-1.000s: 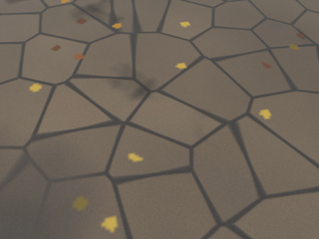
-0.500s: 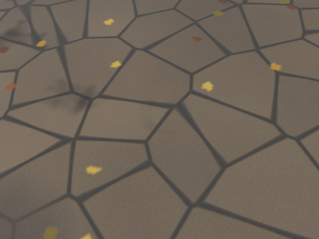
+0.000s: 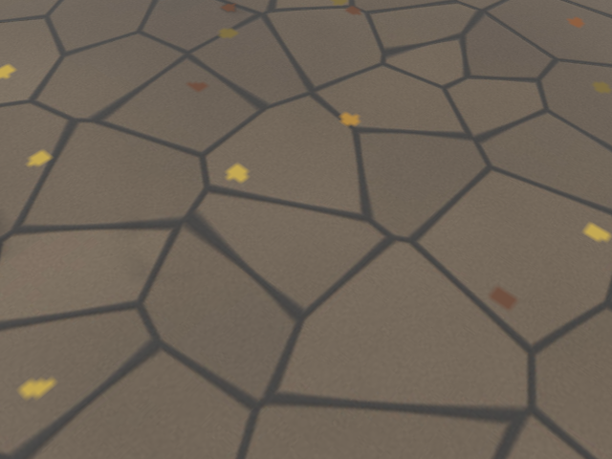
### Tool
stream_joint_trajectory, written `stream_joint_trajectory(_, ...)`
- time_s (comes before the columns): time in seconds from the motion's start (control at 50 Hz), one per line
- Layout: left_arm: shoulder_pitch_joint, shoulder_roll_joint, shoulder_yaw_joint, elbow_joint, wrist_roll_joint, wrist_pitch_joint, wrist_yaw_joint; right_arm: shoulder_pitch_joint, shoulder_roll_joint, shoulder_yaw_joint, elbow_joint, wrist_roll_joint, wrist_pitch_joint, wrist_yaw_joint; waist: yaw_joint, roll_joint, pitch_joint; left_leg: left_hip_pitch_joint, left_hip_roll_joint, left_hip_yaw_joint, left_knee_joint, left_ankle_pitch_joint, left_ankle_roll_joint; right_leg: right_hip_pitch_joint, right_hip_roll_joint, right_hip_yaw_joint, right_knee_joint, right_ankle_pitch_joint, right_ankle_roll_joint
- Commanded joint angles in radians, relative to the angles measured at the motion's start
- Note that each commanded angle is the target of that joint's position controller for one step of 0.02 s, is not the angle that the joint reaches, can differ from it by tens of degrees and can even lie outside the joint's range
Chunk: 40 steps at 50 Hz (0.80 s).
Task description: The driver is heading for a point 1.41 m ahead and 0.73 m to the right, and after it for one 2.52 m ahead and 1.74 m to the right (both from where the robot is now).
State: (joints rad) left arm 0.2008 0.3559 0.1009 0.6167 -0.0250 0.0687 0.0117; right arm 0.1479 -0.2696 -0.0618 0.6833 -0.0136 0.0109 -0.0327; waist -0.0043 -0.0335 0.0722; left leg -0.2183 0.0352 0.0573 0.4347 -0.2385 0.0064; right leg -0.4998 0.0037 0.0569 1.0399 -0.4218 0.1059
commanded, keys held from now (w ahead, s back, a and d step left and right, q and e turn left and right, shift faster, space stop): e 0.02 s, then w+e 0.74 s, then w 0.24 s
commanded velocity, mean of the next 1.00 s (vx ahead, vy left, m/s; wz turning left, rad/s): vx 0.37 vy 0.00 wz -0.54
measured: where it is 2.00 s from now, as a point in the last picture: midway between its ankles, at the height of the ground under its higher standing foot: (481, 319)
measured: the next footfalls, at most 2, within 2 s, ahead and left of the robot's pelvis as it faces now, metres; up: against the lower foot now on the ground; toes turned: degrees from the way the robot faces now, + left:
right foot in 0.18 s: +0.03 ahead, -0.14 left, +0.00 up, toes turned -9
left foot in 0.64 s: +0.41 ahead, -0.02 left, +0.00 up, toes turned -25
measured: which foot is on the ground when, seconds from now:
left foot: down 0.00-0.18, up 0.20-0.62, down 0.64-1.00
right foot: up 0.00-0.16, down 0.18-0.66, up 0.68-1.00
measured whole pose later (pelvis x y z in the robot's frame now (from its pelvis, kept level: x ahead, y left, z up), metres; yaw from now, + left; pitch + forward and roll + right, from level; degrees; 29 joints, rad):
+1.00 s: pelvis +0.38 -0.15 +0.00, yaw -32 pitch +1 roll +3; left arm 0.12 0.29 0.04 0.63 -0.01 -0.04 -0.02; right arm 0.36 -0.30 -0.07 0.84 0.02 -0.09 0.02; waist -0.09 -0.04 0.04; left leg 0.00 -0.02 0.13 0.23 -0.25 0.01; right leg -0.65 -0.10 0.06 0.75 -0.08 0.00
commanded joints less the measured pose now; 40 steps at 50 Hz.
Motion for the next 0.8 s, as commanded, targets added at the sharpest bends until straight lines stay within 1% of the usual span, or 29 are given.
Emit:
stream_joint_trajectory(0.02,-0.086,0.04,-0.002,-0.117,0.006,-0.019,-0.011,-0.014,-0.213,-0.062,-0.059,0.006,0.0,0.001,-0.042,0.209,-0.137,0.177,0.252,-0.134,-0.1,0.434,0.223,-0.017,-0.037,-0.049,-0.145,0.002,-0.002)
stream_joint_trajectory(0.06,-0.074,0.046,-0.003,-0.116,0.001,-0.017,-0.019,0.001,-0.231,-0.069,-0.052,0.02,0.0,0.011,-0.05,0.212,-0.145,0.137,0.26,-0.116,-0.134,0.226,0.213,0.058,-0.034,-0.092,-0.235,0.013,-0.025)
stream_joint_trajectory(0.1,-0.067,0.054,-0.001,-0.12,-0.004,-0.017,-0.028,0.012,-0.24,-0.071,-0.043,0.036,-0.009,0.021,-0.044,0.218,-0.118,0.092,0.271,-0.123,-0.16,-0.016,0.197,0.113,-0.03,-0.115,-0.331,0.024,-0.065)
stream_joint_trajectory(0.14,0.016,0.051,0.005,-0.086,-0.005,-0.025,-0.036,-0.015,-0.23,-0.067,-0.037,0.053,-0.019,0.029,0.014,0.193,-0.106,0.01,0.258,-0.085,-0.113,-0.135,0.157,0.262,-0.006,-0.154,-0.508,0.116,-0.119)
stream_joint_trajectory(0.16,0.102,0.065,0.016,-0.045,-0.007,-0.03,-0.033,-0.002,-0.191,-0.056,-0.028,0.051,-0.024,0.032,0.045,0.151,-0.122,-0.073,0.224,-0.035,-0.023,-0.178,0.125,0.405,0.024,-0.163,-0.557,0.116,-0.146)
stream_joint_trajectory(0.18,0.229,0.108,0.038,-0.006,-0.014,-0.037,-0.025,-0.008,-0.122,-0.034,-0.031,0.033,-0.03,0.038,0.092,0.008,-0.152,-0.223,0.158,0.06,0.232,-0.22,0.061,0.588,-0.044,-0.024,-0.615,0.088,-0.195)
stream_joint_trajectory(0.2,0.281,0.259,0.063,-0.03,-0.006,-0.056,-0.016,-0.064,-0.055,-0.009,-0.118,-0.009,-0.045,0.045,0.082,-0.297,-0.141,-0.594,-0.003,0.094,0.634,-0.421,-0.031,0.714,-0.325,0.515,-0.703,0.022,-0.368)
stream_joint_trajectory(0.22,0.271,0.21,0.047,-0.046,0.013,-0.093,-0.03,-0.148,-0.126,-0.028,-0.143,0.026,-0.072,0.044,0.133,-0.183,-0.134,-0.707,-0.023,-0.099,0.743,-0.404,-0.02,0.641,-0.39,0.691,-0.829,-0.136,-0.479)
stream_joint_trajectory(0.24,0.221,0.148,0.024,-0.042,0.017,-0.114,-0.033,-0.159,-0.176,-0.042,-0.145,0.056,-0.086,0.052,0.097,-0.145,-0.046,-0.724,0.022,-0.127,0.741,-0.304,0.007,0.59,-0.366,0.617,-0.858,-0.195,-0.446)
stream_joint_trajectory(0.26,0.18,0.103,0.008,-0.042,0.01,-0.124,-0.031,-0.128,-0.191,-0.049,-0.121,0.048,-0.095,0.055,0.067,-0.11,-0.001,-0.7,0.046,-0.124,0.704,-0.196,0.016,0.548,-0.318,0.521,-0.854,-0.159,-0.405)
stream_joint_trajectory(0.28,0.148,0.087,-0.002,-0.046,0.006,-0.124,-0.025,-0.112,-0.189,-0.05,-0.102,0.024,-0.102,0.054,0.051,-0.092,0.008,-0.668,0.056,-0.121,0.649,-0.113,0.008,0.524,-0.277,0.446,-0.851,-0.066,-0.375)
stream_joint_trajectory(0.3,0.131,0.085,-0.007,-0.048,0.011,-0.122,-0.016,-0.102,-0.186,-0.052,-0.095,0.009,-0.108,0.056,0.036,-0.099,0.008,-0.616,0.056,-0.117,0.599,-0.041,-0.004,0.496,-0.24,0.384,-0.86,0.029,-0.355)
stream_joint_trajectory(0.32,0.133,0.088,-0.009,-0.048,0.018,-0.123,-0.008,-0.1,-0.173,-0.049,-0.086,0.006,-0.113,0.059,0.032,-0.099,-0.002,-0.582,0.039,-0.101,0.569,0.022,-0.018,0.483,-0.216,0.344,-0.865,0.119,-0.346)
stream_joint_trajectory(0.38,0.165,0.101,-0.005,-0.022,0.017,-0.125,0.01,-0.135,-0.128,-0.033,-0.079,0.008,-0.114,0.061,0.041,-0.064,-0.014,-0.53,0.003,-0.084,0.401,0.153,-0.051,0.467,-0.178,0.253,-0.855,0.29,-0.327)
stream_joint_trajectory(0.42,0.188,0.11,-0.002,0.0,0.011,-0.123,0.016,-0.186,-0.104,-0.021,-0.088,0.013,-0.115,0.065,0.06,-0.076,-0.006,-0.474,-0.021,-0.081,0.275,0.226,-0.064,0.429,-0.156,0.22,-0.843,0.323,-0.311)
stream_joint_trajectory(0.5,0.247,0.119,0.004,0.046,-0.005,-0.116,0.02,-0.287,-0.098,-0.012,-0.121,0.025,-0.123,0.081,0.096,-0.082,0.02,-0.405,-0.047,-0.086,0.136,0.262,-0.06,0.402,-0.168,0.252,-0.814,0.334,-0.304)
stream_joint_trajectory(0.54,0.245,0.123,0.007,0.059,-0.009,-0.112,0.023,-0.282,-0.114,-0.017,-0.126,0.028,-0.13,0.086,0.082,-0.088,0.018,-0.357,-0.048,-0.104,0.089,0.26,-0.043,0.418,-0.187,0.29,-0.786,0.353,-0.29)
stream_joint_trajectory(0.58,0.227,0.13,0.014,0.064,-0.006,-0.106,0.025,-0.235,-0.139,-0.028,-0.119,0.03,-0.136,0.084,0.054,-0.115,0.004,-0.284,-0.05,-0.104,0.074,0.206,-0.02,0.44,-0.203,0.317,-0.747,0.438,-0.271)
stream_joint_trajectory(0.6,0.215,0.129,0.014,0.062,-0.003,-0.103,0.024,-0.184,-0.159,-0.039,-0.11,0.029,-0.139,0.079,0.026,-0.132,-0.023,-0.207,-0.062,-0.087,0.067,0.164,-0.002,0.445,-0.196,0.318,-0.697,0.553,-0.259)
stream_joint_trajectory(0.62,0.198,0.111,0.008,0.056,0.001,-0.101,0.021,-0.078,-0.187,-0.056,-0.085,0.027,-0.14,0.068,-0.03,-0.13,-0.094,-0.052,-0.074,-0.063,0.031,0.176,0.026,0.429,-0.15,0.289,-0.579,0.693,-0.233)
stream_joint_trajectory(0.64,0.177,0.076,-0.005,0.036,0.013,-0.1,0.016,0.074,-0.222,-0.07,-0.065,0.017,-0.14,0.058,-0.106,-0.107,-0.231,0.216,0.005,-0.123,0.057,0.173,0.078,0.325,-0.089,0.257,-0.36,0.663,-0.198)
stream_joint_trajectory(0.66,0.272,-0.024,-0.034,0.01,0.02,-0.104,0.015,0.224,-0.302,-0.086,-0.049,-0.007,-0.133,0.049,-0.1,0.127,-0.441,0.615,0.261,-0.482,0.058,0.002,0.201,0.025,0.036,0.175,0.018,0.273,-0.134)
stream_joint_trajectory(0.68,0.335,-0.008,-0.041,0.006,-0.015,-0.113,0.016,0.229,-0.254,-0.071,-0.034,-0.003,-0.129,0.063,-0.06,0.374,-0.508,0.679,0.394,-0.862,-0.117,-0.197,0.271,-0.166,0.077,0.163,0.234,-0.171,-0.108)
stream_joint_trajectory(0.7,0.263,0.092,-0.014,0.019,-0.034,-0.113,0.013,0.167,-0.172,-0.049,-0.046,0.013,-0.121,0.057,-0.07,0.246,-0.326,0.536,0.361,-0.756,-0.158,-0.323,0.232,-0.246,0.0,0.157,0.309,-0.101,-0.103)
stream_joint_trajectory(0.72,0.17,0.116,-0.009,0.005,-0.026,-0.111,0.011,0.119,-0.14,-0.04,-0.046,0.017,-0.11,0.048,-0.071,0.156,-0.203,0.388,0.326,-0.589,-0.162,-0.256,0.202,-0.246,-0.044,0.102,0.294,-0.022,-0.105)
stream_joint_trajectory(0.74,0.119,0.099,-0.011,-0.006,-0.01,-0.111,0.01,0.086,-0.125,-0.034,-0.035,0.011,-0.105,0.045,-0.05,0.103,-0.119,0.248,0.283,-0.474,-0.185,-0.132,0.191,-0.215,-0.079,0.082,0.249,0.029,-0.107)
stream_joint_trajectory(0.76,0.106,0.084,-0.007,-0.009,-0.002,-0.107,0.006,0.065,-0.106,-0.028,-0.026,0.001,-0.109,0.042,-0.026,0.115,-0.085,0.163,0.249,-0.389,-0.211,-0.051,0.181,-0.174,-0.108,0.083,0.206,0.065,-0.113)
stream_joint_trajectory(0.78,0.12,0.057,-0.012,-0.005,-0.006,-0.101,0.002,0.057,-0.107,-0.027,-0.018,-0.003,-0.114,0.04,-0.01,0.136,-0.072,0.103,0.227,-0.334,-0.241,-0.012,0.182,-0.126,-0.119,0.077,0.183,0.083,-0.115)
stream_joint_trajectory(0.8,0.125,0.029,-0.019,-0.001,-0.007,-0.096,0.0,0.059,-0.104,-0.028,-0.006,0.001,-0.122,0.042,-0.003,0.136,-0.064,0.074,0.222,-0.298,-0.265,0.021,0.194,-0.113,-0.119,0.07,0.16,0.086,-0.116)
